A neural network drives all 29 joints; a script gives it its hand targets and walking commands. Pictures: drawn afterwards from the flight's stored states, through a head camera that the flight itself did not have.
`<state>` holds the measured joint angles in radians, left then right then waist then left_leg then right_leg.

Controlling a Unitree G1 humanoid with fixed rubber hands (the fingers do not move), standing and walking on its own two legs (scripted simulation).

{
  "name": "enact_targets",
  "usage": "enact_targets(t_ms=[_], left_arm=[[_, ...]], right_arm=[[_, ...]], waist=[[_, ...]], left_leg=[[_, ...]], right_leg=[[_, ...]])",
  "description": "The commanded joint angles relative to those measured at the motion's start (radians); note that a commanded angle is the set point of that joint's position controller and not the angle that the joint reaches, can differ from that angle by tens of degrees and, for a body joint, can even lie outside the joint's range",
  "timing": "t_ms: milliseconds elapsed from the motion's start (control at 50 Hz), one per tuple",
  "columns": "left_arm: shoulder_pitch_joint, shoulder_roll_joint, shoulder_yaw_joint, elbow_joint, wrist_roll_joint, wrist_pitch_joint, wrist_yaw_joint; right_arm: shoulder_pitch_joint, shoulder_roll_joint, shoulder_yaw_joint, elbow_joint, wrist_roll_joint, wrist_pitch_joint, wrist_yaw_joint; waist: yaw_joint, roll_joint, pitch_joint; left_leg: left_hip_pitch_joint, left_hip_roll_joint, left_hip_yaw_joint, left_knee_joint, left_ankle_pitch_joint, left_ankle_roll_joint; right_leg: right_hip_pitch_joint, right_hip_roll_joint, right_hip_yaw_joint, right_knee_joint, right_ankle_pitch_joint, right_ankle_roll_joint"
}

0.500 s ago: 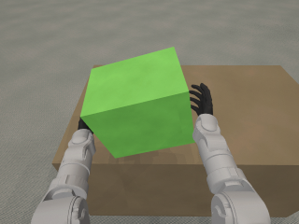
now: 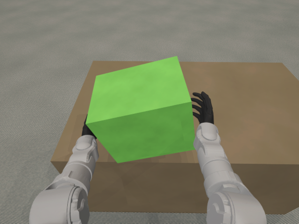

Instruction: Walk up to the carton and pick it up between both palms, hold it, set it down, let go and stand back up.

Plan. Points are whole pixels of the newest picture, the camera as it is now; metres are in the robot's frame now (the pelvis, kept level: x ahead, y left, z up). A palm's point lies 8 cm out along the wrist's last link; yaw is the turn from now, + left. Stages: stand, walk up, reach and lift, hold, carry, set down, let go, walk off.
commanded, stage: set down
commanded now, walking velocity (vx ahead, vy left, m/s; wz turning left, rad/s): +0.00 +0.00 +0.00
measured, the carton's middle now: (145, 112) +0.44 +0.00 +0.07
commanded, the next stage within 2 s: none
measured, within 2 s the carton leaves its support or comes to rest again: rests again in 1.52 s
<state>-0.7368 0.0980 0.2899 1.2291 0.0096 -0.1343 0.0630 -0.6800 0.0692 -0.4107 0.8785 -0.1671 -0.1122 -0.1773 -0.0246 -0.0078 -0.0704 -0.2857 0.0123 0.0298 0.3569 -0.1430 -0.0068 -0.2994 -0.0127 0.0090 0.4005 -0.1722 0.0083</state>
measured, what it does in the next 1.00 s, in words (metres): shifts its weight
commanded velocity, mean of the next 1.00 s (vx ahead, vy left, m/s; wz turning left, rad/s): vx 0.00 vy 0.00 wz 0.00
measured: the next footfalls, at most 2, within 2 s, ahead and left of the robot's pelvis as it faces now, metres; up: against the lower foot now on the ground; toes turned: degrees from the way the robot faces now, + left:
none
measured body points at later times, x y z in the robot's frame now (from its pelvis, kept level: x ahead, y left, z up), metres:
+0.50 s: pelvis +0.03 +0.00 +0.00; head +0.06 +0.00 +0.45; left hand +0.42 +0.18 +0.02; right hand +0.42 -0.16 +0.06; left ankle +0.02 +0.13 -0.74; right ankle +0.02 -0.12 -0.74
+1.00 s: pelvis +0.04 +0.02 +0.00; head +0.08 +0.03 +0.44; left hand +0.44 +0.19 +0.00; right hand +0.43 -0.14 +0.04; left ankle +0.02 +0.13 -0.74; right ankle +0.02 -0.12 -0.74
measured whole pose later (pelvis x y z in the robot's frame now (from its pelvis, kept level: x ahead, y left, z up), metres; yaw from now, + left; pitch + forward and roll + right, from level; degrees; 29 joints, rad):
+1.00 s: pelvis +0.04 +0.02 +0.00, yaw +0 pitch +8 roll -1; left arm -0.78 0.15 0.21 1.43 0.01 -0.30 0.04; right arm -0.64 0.09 -0.46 0.96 -0.19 -0.24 -0.18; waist -0.03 -0.01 -0.06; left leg -0.33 0.00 0.03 0.45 -0.25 0.01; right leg -0.30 -0.02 0.01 0.40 -0.23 0.03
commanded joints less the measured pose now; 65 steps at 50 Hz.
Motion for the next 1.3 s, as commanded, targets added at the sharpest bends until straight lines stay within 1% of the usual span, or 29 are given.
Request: enact_targets(t_ms=[0,40,80,100,200,240,320,340,400,420,460,480,580,600,620,660,700,740,820,840,860,940,960,1000,1100,1160,1220,1240,1280], left_arm=[[-1.081,-0.422,-0.234,-0.358,0.085,-0.178,-0.235],[-1.086,-0.446,-0.254,-0.359,0.079,-0.198,-0.230],[-1.097,-0.431,-0.259,-0.368,0.066,-0.216,-0.227],[-1.088,-0.437,-0.269,-0.376,0.055,-0.224,-0.227],[-1.047,-0.430,-0.260,-0.324,0.069,-0.248,-0.231],[-1.073,-0.446,-0.313,-0.351,0.046,-0.260,-0.230],[-0.983,-0.431,-0.267,-0.254,0.056,-0.263,-0.238],[-1.044,-0.435,-0.284,-0.332,0.048,-0.279,-0.237],[-1.035,-0.435,-0.302,-0.328,0.046,-0.293,-0.236],[-1.027,-0.448,-0.312,-0.322,0.041,-0.292,-0.239],[-0.998,-0.446,-0.287,-0.252,0.050,-0.290,-0.242],[-0.984,-0.447,-0.302,-0.223,0.036,-0.287,-0.252],[-0.976,-0.454,-0.313,-0.255,0.032,-0.316,-0.243],[-1.006,-0.440,-0.286,-0.220,0.045,-0.309,-0.253],[-0.998,-0.431,-0.282,-0.239,0.040,-0.312,-0.250],[-1.064,-0.445,-0.311,-0.294,0.030,-0.325,-0.237],[-1.082,-0.426,-0.330,-0.282,0.012,-0.325,-0.237],[-1.058,-0.447,-0.316,-0.256,0.021,-0.325,-0.239],[-1.074,-0.447,-0.302,-0.203,0.030,-0.325,-0.239],[-1.085,-0.445,-0.294,-0.217,0.044,-0.333,-0.236],[-1.088,-0.454,-0.296,-0.206,0.036,-0.332,-0.235],[-1.038,-0.451,-0.288,-0.142,0.049,-0.340,-0.233],[-1.069,-0.459,-0.323,-0.186,0.037,-0.342,-0.226],[-1.080,-0.482,-0.322,-0.154,0.031,-0.346,-0.227],[-1.108,-0.486,-0.316,-0.115,0.038,-0.337,-0.221],[-1.081,-0.472,-0.304,-0.102,0.060,-0.353,-0.204],[-1.075,-0.471,-0.278,-0.073,0.069,-0.350,-0.201],[-1.071,-0.470,-0.275,-0.046,0.080,-0.345,-0.202],[-1.076,-0.482,-0.302,-0.066,0.067,-0.366,-0.188]], right_arm=[[-0.621,0.672,0.323,-0.026,-0.209,-0.055,0.211],[-0.657,0.687,0.342,-0.057,-0.185,-0.073,0.213],[-0.646,0.712,0.370,-0.072,-0.188,-0.083,0.210],[-0.611,0.703,0.359,-0.042,-0.201,-0.083,0.207],[-0.597,0.721,0.379,-0.035,-0.207,-0.102,0.194],[-0.559,0.721,0.377,-0.002,-0.188,-0.105,0.191],[-0.615,0.728,0.418,-0.075,-0.176,-0.119,0.185],[-0.582,0.748,0.428,-0.048,-0.168,-0.116,0.188],[-0.522,0.736,0.402,0.027,-0.187,-0.121,0.184],[-0.548,0.736,0.392,-0.006,-0.190,-0.128,0.178],[-0.570,0.731,0.405,-0.031,-0.182,-0.132,0.179],[-0.568,0.715,0.376,-0.024,-0.182,-0.135,0.172],[-0.564,0.760,0.454,-0.036,-0.166,-0.154,0.174],[-0.583,0.739,0.396,-0.005,-0.172,-0.144,0.174],[-0.561,0.731,0.404,-0.015,-0.179,-0.148,0.175],[-0.572,0.733,0.376,0.011,-0.196,-0.154,0.180],[-0.592,0.720,0.365,-0.011,-0.193,-0.153,0.182],[-0.586,0.722,0.359,0.008,-0.187,-0.159,0.180],[-0.634,0.704,0.334,0.003,-0.203,-0.166,0.185],[-0.625,0.723,0.325,0.012,-0.211,-0.171,0.192],[-0.616,0.704,0.293,0.058,-0.229,-0.168,0.189],[-0.650,0.686,0.304,0.012,-0.211,-0.185,0.195],[-0.631,0.680,0.275,0.063,-0.215,-0.188,0.199],[-0.659,0.686,0.288,0.045,-0.189,-0.199,0.201],[-0.703,0.607,0.207,0.074,-0.224,-0.214,0.216],[-0.707,0.579,0.221,0.111,-0.204,-0.232,0.229],[-0.715,0.549,0.159,0.143,-0.244,-0.248,0.233],[-0.698,0.532,0.133,0.171,-0.250,-0.244,0.231],[-0.728,0.536,0.177,0.123,-0.246,-0.277,0.237]], waist=[[-0.071,-0.045,-0.713],[-0.060,0.003,-0.741],[-0.055,-0.026,-0.753],[-0.084,-0.022,-0.786],[-0.068,-0.018,-0.808],[-0.102,0.006,-0.807],[-0.074,-0.038,-0.799],[-0.084,-0.014,-0.803],[-0.106,0.004,-0.798],[-0.127,-0.008,-0.817],[-0.099,-0.007,-0.806],[-0.130,-0.014,-0.775],[-0.094,-0.011,-0.842],[-0.119,-0.029,-0.763],[-0.103,-0.033,-0.805],[-0.134,0.015,-0.848],[-0.129,0.041,-0.838],[-0.127,0.015,-0.834],[-0.129,-0.001,-0.794],[-0.117,0.030,-0.815],[-0.143,0.032,-0.797],[-0.121,0.044,-0.853],[-0.148,0.065,-0.837],[-0.123,0.058,-0.843],[-0.161,0.090,-0.794],[-0.111,0.104,-0.817],[-0.112,0.105,-0.800],[-0.138,0.124,-0.765],[-0.106,0.116,-0.849]], left_leg=[[-0.088,-0.027,0.083,-0.126,-0.010,0.043],[-0.100,-0.030,0.081,-0.110,0.012,0.032],[-0.143,-0.036,0.080,-0.105,0.006,0.043],[-0.134,-0.038,0.079,-0.105,0.043,0.043],[-0.150,-0.033,0.077,-0.090,0.106,0.048],[-0.121,-0.030,0.064,-0.078,0.131,0.031],[-0.187,-0.040,0.061,-0.060,0.151,0.049],[-0.174,-0.040,0.063,-0.060,0.163,0.044],[-0.155,-0.038,0.054,-0.048,0.186,0.035],[-0.150,-0.037,0.045,-0.034,0.197,0.032],[-0.183,-0.037,0.049,-0.037,0.208,0.037],[-0.191,-0.038,0.045,-0.030,0.190,0.035],[-0.207,-0.041,0.039,-0.009,0.249,0.036],[-0.239,-0.039,0.039,-0.031,0.168,0.049],[-0.227,-0.036,0.042,-0.040,0.176,0.046],[-0.186,-0.035,0.039,-0.016,0.202,0.022],[-0.180,-0.032,0.037,-0.001,0.194,0.014],[-0.170,-0.034,0.036,0.013,0.238,0.017],[-0.195,-0.034,0.040,0.010,0.175,0.019],[-0.176,-0.029,0.045,0.029,0.211,0.010],[-0.157,-0.029,0.033,0.035,0.230,0.000],[-0.121,-0.021,0.035,0.087,0.308,-0.012],[-0.065,-0.015,0.024,0.095,0.343,-0.028],[-0.031,-0.011,0.020,0.123,0.406,-0.034],[0.039,0.007,-0.002,0.149,0.475,-0.065],[0.111,0.021,-0.009,0.192,0.605,-0.084],[0.164,0.035,-0.010,0.204,0.639,-0.094],[0.156,0.034,-0.005,0.205,0.636,-0.097],[0.153,0.035,-0.012,0.234,0.678,-0.104]], right_leg=[[0.572,-0.054,0.015,0.019,0.437,0.068],[0.571,-0.056,0.018,0.017,0.443,0.058],[0.619,-0.061,0.031,0.047,0.512,0.067],[0.619,-0.064,0.029,0.043,0.554,0.073],[0.641,-0.073,0.025,0.068,0.667,0.075],[0.622,-0.056,0.006,0.064,0.662,0.066],[0.651,-0.074,0.029,0.092,0.800,0.086],[0.670,-0.074,0.028,0.092,0.789,0.080],[0.647,-0.068,0.012,0.097,0.817,0.082],[0.644,-0.062,0.009,0.098,0.834,0.070],[0.657,-0.071,0.014,0.102,0.859,0.078],[0.638,-0.069,0.008,0.095,0.857,0.077],[0.671,-0.076,0.027,0.125,0.953,0.077],[0.643,-0.078,0.023,0.110,0.849,0.085],[0.658,-0.085,0.024,0.103,0.876,0.087],[0.619,-0.067,0.000,0.103,0.818,0.069],[0.560,-0.062,-0.003,0.094,0.757,0.058],[0.567,-0.065,-0.003,0.104,0.828,0.067],[0.515,-0.052,-0.010,0.098,0.715,0.059],[0.514,-0.054,-0.013,0.108,0.747,0.051],[0.481,-0.046,-0.022,0.105,0.734,0.050],[0.440,-0.034,-0.021,0.107,0.742,0.036],[0.376,-0.022,-0.047,0.101,0.691,0.036],[0.336,-0.016,-0.043,0.096,0.681,0.027],[0.238,-0.011,-0.068,0.077,0.608,0.019],[0.136,0.006,-0.072,0.069,0.570,0.015],[0.062,0.007,-0.092,0.063,0.520,0.008],[0.059,0.004,-0.091,0.051,0.504,0.005],[0.041,0.007,-0.085,0.057,0.521,-0.002]])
